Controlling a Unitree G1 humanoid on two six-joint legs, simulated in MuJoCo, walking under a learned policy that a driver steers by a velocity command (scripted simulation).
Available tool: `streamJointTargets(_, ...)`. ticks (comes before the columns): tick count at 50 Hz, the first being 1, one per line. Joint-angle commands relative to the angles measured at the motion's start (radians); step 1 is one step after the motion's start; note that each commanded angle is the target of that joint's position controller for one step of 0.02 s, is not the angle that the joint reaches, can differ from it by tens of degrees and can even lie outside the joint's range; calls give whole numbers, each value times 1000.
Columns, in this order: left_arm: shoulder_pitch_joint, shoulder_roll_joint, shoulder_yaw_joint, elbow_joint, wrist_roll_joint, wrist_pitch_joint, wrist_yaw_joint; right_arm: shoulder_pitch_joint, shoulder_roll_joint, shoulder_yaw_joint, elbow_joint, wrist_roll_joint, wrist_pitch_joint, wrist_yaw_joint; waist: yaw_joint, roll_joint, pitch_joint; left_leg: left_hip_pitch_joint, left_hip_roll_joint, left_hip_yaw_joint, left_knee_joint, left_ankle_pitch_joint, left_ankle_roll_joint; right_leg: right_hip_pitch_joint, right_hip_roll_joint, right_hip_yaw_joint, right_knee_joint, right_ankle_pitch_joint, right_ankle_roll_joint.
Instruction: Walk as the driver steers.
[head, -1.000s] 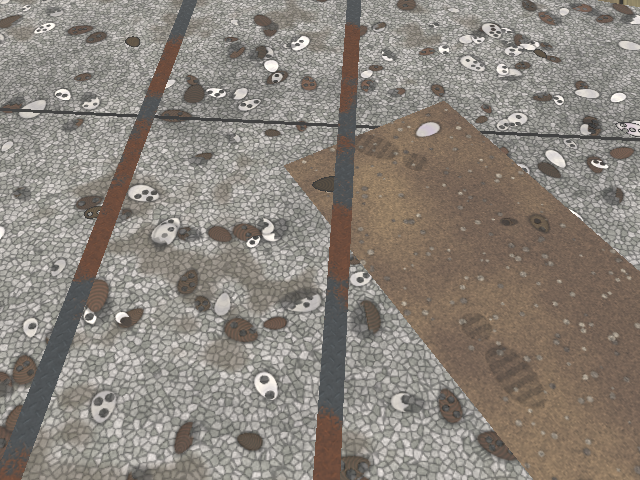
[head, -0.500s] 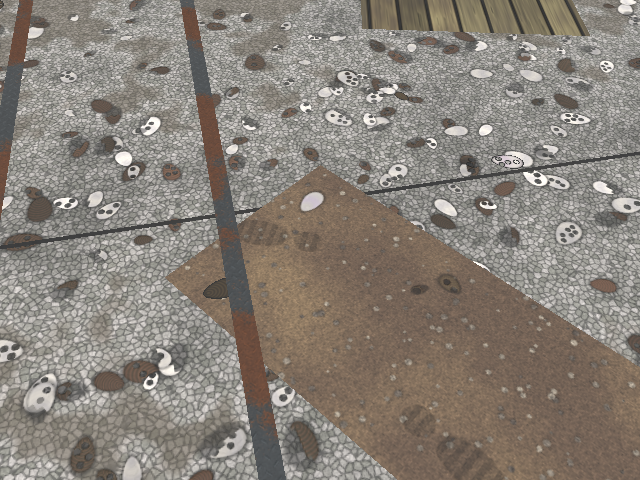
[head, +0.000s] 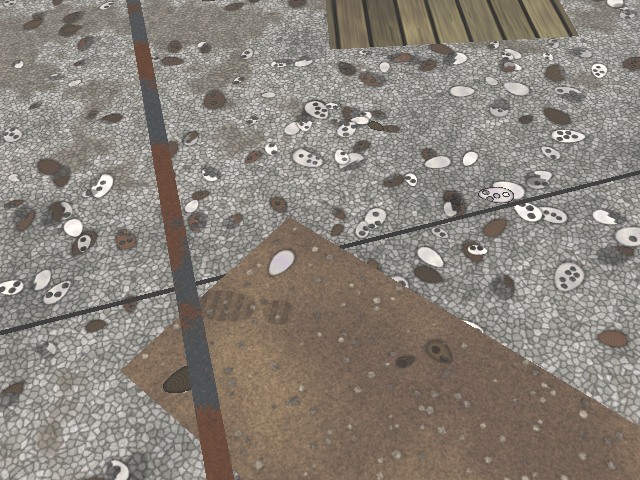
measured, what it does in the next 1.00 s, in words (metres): walks ahead, turning left: left foot, then right foot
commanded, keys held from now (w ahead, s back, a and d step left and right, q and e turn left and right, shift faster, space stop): w+q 0.60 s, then w+e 0.40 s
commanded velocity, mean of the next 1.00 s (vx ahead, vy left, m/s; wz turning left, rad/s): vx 0.50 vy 0.00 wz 0.28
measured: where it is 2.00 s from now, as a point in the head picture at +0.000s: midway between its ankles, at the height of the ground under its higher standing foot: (227, 248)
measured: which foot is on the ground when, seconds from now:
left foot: up 0.00-0.40, down 0.42-0.96, up 0.98-1.00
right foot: down 0.00-0.40, up 0.42-0.92, down 0.94-1.00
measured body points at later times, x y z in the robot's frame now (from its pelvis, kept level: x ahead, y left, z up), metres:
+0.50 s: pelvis +0.26 +0.08 -0.02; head +0.30 +0.09 +0.43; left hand +0.25 +0.37 -0.14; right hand +0.49 -0.13 -0.11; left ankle +0.31 +0.16 -0.74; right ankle +0.13 -0.10 -0.64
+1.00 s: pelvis +0.55 +0.12 -0.02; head +0.59 +0.13 +0.43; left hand +0.66 +0.42 -0.11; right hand +0.69 -0.13 -0.14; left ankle +0.33 +0.17 -0.68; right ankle +0.68 +0.08 -0.74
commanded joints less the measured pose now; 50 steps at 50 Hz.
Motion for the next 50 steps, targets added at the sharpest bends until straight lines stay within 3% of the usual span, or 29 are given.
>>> streamJointTargets(1,26,87,34,-11,7,-33,-3,36,-49,-24,-57,-1,18,-6,4,-145,-42,-160,74,-49,29,122,-5,149,-254,212,-322,129,-150)
streamJointTargets(4,42,105,46,30,17,-45,9,-12,-38,-30,-81,-4,34,-10,-1,-105,-1,-229,70,-80,-33,225,-15,154,-250,101,-347,248,-150)
streamJointTargets(7,70,124,52,61,16,-39,26,-89,-27,-27,-110,-10,28,1,17,-93,24,-271,59,-76,-195,361,-15,202,-244,23,-354,269,-137)
streamJointTargets(11,114,166,63,90,5,-24,40,-235,-6,-12,-168,-15,24,30,73,-64,71,-280,53,3,-384,432,3,272,-271,-45,-361,263,-125)
streamJointTargets(15,158,189,73,121,-14,5,44,-330,-9,-9,-235,-12,24,55,99,-66,97,-315,39,65,-480,324,40,409,-306,-86,-299,337,-106)
streamJointTargets(16,155,198,75,123,-17,12,45,-333,-15,-11,-248,-11,24,61,91,-74,88,-288,23,89,-495,278,55,428,-309,-101,-263,423,-96)
streamJointTargets(18,133,231,82,117,-22,24,51,-282,-46,-29,-259,-10,29,64,44,-115,22,-150,-47,157,-499,178,93,444,-301,-132,-126,767,-72)
streamJointTargets(19,120,243,84,114,-25,33,54,-189,-79,-47,-243,-7,32,62,-12,-127,-36,-21,-94,183,-509,143,118,430,-288,-146,15,905,-59)
streamJointTargets(20,103,243,81,109,-31,37,57,-31,-133,-79,-205,-6,33,52,-101,-106,-120,215,-141,183,-584,205,156,345,-249,-169,229,888,-28)
streamJointTargets(21,119,202,64,88,-11,28,58,113,-229,-116,-175,-7,43,28,-152,15,-208,521,-18,-40,-622,221,216,85,-199,-167,546,538,23)
streamJointTargets(22,213,47,16,33,16,-5,40,64,-322,-121,-189,-6,31,25,-11,245,-298,820,226,-624,-736,64,407,-354,17,-27,876,-393,78)
streamJointTargets(23,87,137,29,20,-24,-47,26,103,-231,-96,-210,-13,18,30,-99,110,-379,848,266,-767,-867,1,406,-455,11,179,949,-397,54)
streamJointTargets(24,1,171,39,-10,-55,-63,21,69,-178,-81,-201,-21,6,33,-97,66,-235,751,240,-614,-876,93,353,-521,-32,176,914,-297,29)
streamJointTargets(25,-3,156,34,-7,-38,-69,28,2,-148,-71,-211,-14,2,33,-46,-15,-158,599,194,-486,-868,197,316,-476,-77,174,824,-209,19)
streamJointTargets(26,3,161,41,7,-11,-65,35,-67,-114,-60,-227,-16,3,30,-5,-31,-106,463,152,-387,-877,300,290,-406,-106,169,743,-166,26)
streamJointTargets(27,28,167,47,10,-3,-52,34,-102,-95,-52,-247,-28,2,25,29,-8,-95,379,127,-340,-899,365,283,-337,-126,178,704,-132,33)
streamJointTargets(29,44,147,47,7,7,-28,33,-111,-106,-55,-253,-26,-2,18,51,-7,-81,291,102,-290,-929,455,290,-293,-122,159,632,-100,64)
streamJointTargets(31,14,121,39,-1,13,-13,34,-90,-124,-57,-241,-25,-6,5,49,-6,-60,249,84,-218,-947,518,284,-304,-113,136,533,-18,93)
streamJointTargets(35,-107,83,17,-14,0,-15,20,-33,-114,-47,-201,-25,-8,-6,-18,41,-30,254,37,-93,-955,489,210,-270,-95,104,235,273,90)
streamJointTargets(37,-166,84,12,-26,-12,-19,10,-4,-128,-47,-181,-26,-12,-4,-51,48,-10,280,61,-92,-970,401,200,-258,-82,92,153,356,73)
streamJointTargets(40,-223,105,13,-53,-22,-23,-6,26,-138,-49,-149,-28,-13,-1,-73,38,30,410,124,-106,-957,390,196,-340,-78,103,95,319,33)
streamJointTargets(44,-211,114,15,-75,-23,-28,-35,17,-154,-56,-125,-27,3,-13,-46,40,29,554,175,-65,-870,624,163,-366,-45,92,63,142,-29)
streamJointTargets(46,-84,153,36,-48,-18,-22,-33,-21,-174,-60,-136,-31,13,-20,25,61,-69,551,145,-10,-714,979,131,-158,28,31,64,85,-67)
streamJointTargets(47,54,189,57,-12,-14,-18,-27,-41,-167,-54,-146,-31,20,-25,99,35,-149,496,98,39,-530,1055,101,40,60,20,33,135,-96)
streamJointTargets(48,207,256,75,7,-10,-12,-17,-28,-137,-38,-170,-49,17,-33,149,-71,-261,285,51,76,-230,775,61,328,-96,251,38,194,-163)
streamJointTargets(49,245,320,88,14,-18,-15,-21,111,-23,-4,-186,-57,-7,-13,63,-328,-362,-150,-158,42,122,-92,-18,681,-317,777,-52,18,-355)
streamJointTargets(50,266,225,68,19,-33,-11,-19,40,-95,-10,-182,-35,-34,0,126,-229,-373,-285,-127,-89,205,-177,-5,724,-311,887,-160,-182,-328)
